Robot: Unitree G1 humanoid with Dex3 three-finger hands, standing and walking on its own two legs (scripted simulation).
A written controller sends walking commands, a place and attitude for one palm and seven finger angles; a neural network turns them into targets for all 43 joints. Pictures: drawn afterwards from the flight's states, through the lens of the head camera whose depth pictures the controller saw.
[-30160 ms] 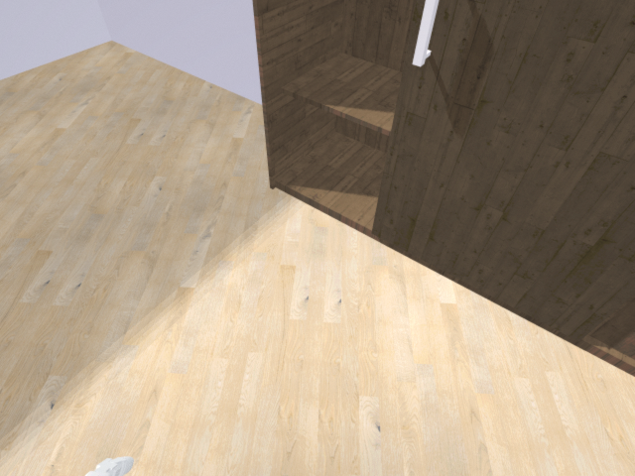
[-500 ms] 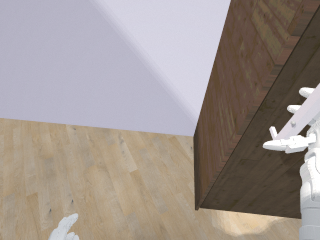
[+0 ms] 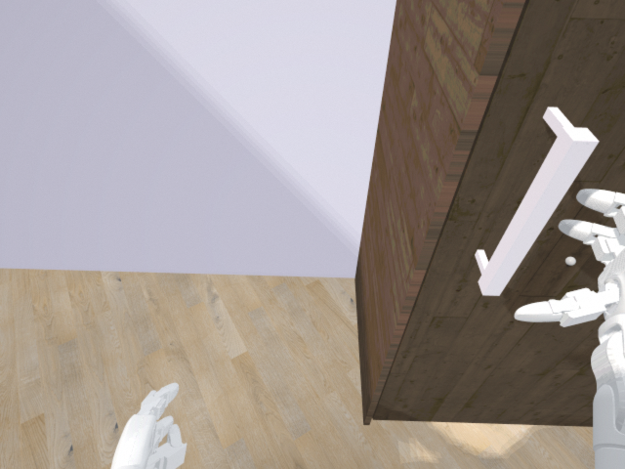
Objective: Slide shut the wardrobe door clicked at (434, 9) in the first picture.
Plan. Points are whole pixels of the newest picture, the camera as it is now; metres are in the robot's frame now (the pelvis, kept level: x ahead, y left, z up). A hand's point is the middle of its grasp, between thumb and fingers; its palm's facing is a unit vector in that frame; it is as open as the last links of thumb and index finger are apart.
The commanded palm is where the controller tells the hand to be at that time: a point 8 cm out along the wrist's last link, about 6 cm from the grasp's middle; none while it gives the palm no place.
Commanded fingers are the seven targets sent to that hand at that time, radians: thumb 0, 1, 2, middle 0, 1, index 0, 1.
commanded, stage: slip the hand off the handle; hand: right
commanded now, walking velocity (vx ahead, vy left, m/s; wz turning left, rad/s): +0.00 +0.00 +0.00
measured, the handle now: (518, 213) +0.37 -0.25 +0.17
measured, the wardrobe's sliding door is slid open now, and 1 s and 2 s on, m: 0.00 0.00 0.00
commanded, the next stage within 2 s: draw the hand back to the body in 1.06 s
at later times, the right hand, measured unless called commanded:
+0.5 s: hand (603, 296) +0.26 -0.30 +0.15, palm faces +0.39 +0.91 -0.13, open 14.7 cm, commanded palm +0.22 -0.33 +0.16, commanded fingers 0.00 0.55 -0.20 0.25 1.15 0.25 1.15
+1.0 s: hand out of the picture +0.20 -0.29 +0.15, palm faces +0.43 +0.89 -0.18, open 14.7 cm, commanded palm +0.16 -0.33 +0.16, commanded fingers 0.00 0.55 -0.20 0.25 1.15 0.25 1.15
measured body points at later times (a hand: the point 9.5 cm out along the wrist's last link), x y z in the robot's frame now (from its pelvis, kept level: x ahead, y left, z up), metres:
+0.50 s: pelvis -0.02 -0.01 +0.00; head -0.03 -0.01 +0.45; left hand +0.13 +0.24 -0.09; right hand +0.23 -0.34 +0.16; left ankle -0.01 +0.11 -0.73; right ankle +0.01 -0.08 -0.73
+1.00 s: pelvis -0.01 +0.02 +0.00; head -0.03 +0.02 +0.45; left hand +0.18 +0.23 -0.07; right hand +0.17 -0.34 +0.16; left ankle -0.01 +0.11 -0.73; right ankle +0.01 -0.08 -0.73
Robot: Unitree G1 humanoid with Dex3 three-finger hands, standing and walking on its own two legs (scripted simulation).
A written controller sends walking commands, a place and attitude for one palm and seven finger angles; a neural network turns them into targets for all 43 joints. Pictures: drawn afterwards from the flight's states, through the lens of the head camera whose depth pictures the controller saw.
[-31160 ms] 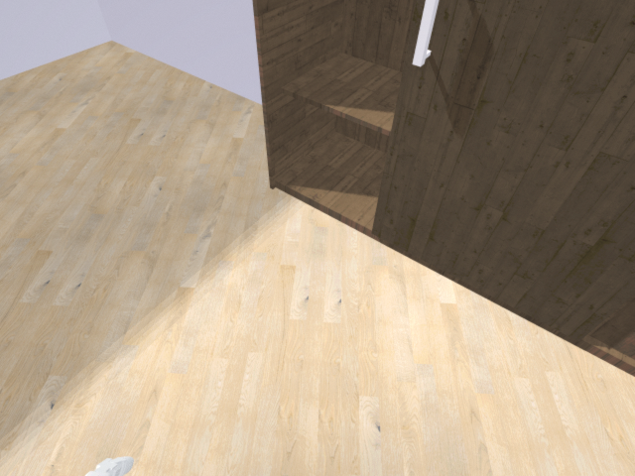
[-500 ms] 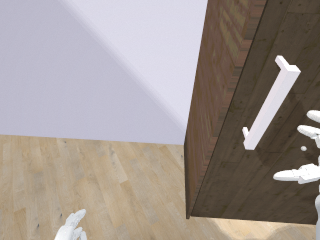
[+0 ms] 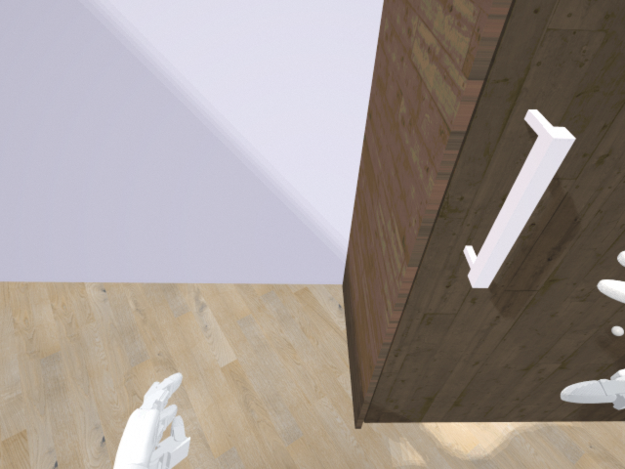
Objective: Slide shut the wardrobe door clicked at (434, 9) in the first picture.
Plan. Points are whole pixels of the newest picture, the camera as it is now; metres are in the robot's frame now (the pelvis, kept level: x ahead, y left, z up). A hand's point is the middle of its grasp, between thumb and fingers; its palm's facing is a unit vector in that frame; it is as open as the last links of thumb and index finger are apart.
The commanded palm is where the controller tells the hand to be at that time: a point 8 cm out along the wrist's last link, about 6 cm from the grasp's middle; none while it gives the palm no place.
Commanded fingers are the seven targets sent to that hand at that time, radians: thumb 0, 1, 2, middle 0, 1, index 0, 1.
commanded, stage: slip the hand off the handle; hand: right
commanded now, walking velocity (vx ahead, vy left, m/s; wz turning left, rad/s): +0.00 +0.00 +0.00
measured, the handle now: (503, 208) +0.39 -0.26 +0.17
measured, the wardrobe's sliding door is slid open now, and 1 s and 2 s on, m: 0.00 0.00 0.00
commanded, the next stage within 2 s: draw the hand back to the body in 0.06 s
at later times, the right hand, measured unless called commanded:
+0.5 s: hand (616, 325) +0.22 -0.30 +0.16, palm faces +0.10 +0.99 -0.06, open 14.7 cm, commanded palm +0.17 -0.34 +0.17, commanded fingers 0.00 0.55 -0.20 0.25 1.15 0.25 1.15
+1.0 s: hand out of the picture +0.20 -0.31 +0.16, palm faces +0.46 +0.83 -0.31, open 12.6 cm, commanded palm +0.15 -0.34 +0.18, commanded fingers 0.00 -0.25 -0.58 0.22 0.68 0.22 0.68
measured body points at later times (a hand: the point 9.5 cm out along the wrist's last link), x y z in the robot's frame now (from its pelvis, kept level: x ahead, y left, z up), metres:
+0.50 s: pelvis +0.01 -0.01 +0.00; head -0.03 +0.00 +0.45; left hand +0.20 +0.23 -0.04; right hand +0.21 -0.35 +0.17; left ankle +0.00 +0.10 -0.73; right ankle +0.03 -0.09 -0.73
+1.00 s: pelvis +0.00 -0.04 +0.01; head -0.03 -0.04 +0.46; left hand +0.17 +0.17 -0.07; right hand +0.17 -0.35 +0.18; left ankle +0.00 +0.09 -0.73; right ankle +0.03 -0.09 -0.73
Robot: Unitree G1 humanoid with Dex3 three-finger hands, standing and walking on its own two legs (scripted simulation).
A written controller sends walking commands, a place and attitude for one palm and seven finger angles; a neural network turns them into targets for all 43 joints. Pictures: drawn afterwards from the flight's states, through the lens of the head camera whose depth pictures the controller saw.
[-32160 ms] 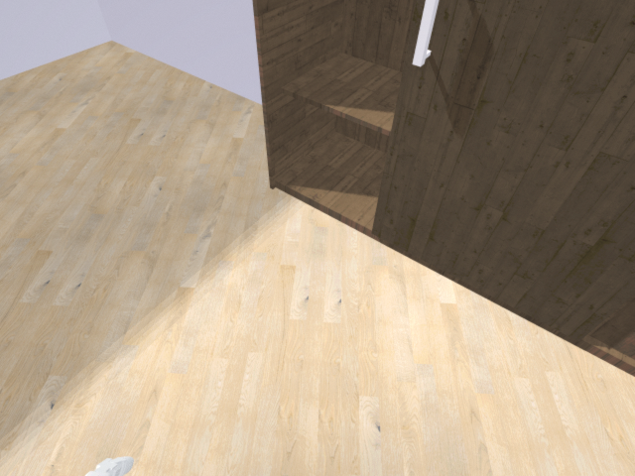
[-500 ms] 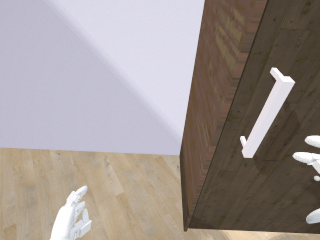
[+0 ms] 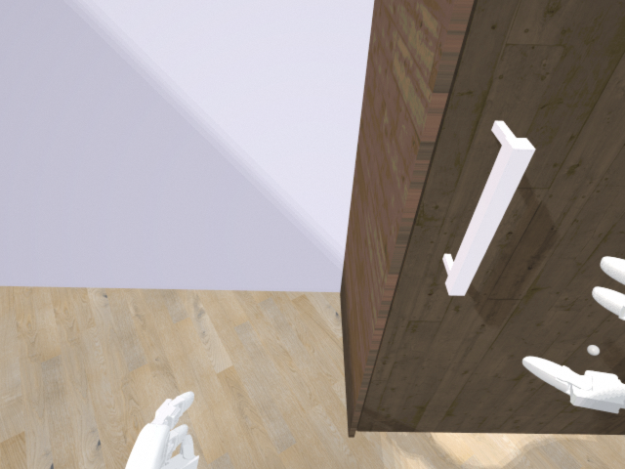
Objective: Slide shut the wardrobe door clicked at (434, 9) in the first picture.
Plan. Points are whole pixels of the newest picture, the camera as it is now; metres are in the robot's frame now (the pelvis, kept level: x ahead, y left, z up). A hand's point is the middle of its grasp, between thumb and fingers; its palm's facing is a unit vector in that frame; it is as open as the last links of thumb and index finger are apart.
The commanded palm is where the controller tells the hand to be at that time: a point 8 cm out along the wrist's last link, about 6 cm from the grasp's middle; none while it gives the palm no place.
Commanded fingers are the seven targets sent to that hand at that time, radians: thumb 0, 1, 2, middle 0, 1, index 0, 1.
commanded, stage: draw the hand back to the body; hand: right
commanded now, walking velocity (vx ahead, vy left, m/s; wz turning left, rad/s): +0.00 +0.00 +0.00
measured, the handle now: (475, 217) +0.39 -0.22 +0.16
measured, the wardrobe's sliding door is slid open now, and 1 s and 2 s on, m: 0.00 0.00 0.00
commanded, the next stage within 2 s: step back with the hand held close in 0.76 s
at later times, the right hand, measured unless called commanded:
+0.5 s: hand (562, 331) +0.21 -0.24 +0.16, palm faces +0.44 +0.82 -0.37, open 7.9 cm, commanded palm +0.16 -0.27 +0.18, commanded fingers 0.00 -0.90 -0.90 0.20 0.30 0.20 0.30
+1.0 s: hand (544, 312) +0.22 -0.23 +0.18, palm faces +0.44 +0.79 -0.42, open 7.4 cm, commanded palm +0.16 -0.26 +0.18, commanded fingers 0.00 -0.90 -0.90 0.20 0.30 0.20 0.30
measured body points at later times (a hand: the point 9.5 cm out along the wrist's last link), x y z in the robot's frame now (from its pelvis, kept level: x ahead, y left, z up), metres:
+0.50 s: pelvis +0.02 +0.02 +0.01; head -0.01 +0.03 +0.46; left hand +0.20 +0.25 -0.07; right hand +0.18 -0.28 +0.18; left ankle +0.00 +0.13 -0.73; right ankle +0.03 -0.06 -0.73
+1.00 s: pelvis +0.02 +0.04 +0.01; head +0.01 +0.05 +0.46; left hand +0.21 +0.27 -0.07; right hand +0.19 -0.27 +0.20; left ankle +0.00 +0.13 -0.73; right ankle +0.03 -0.06 -0.73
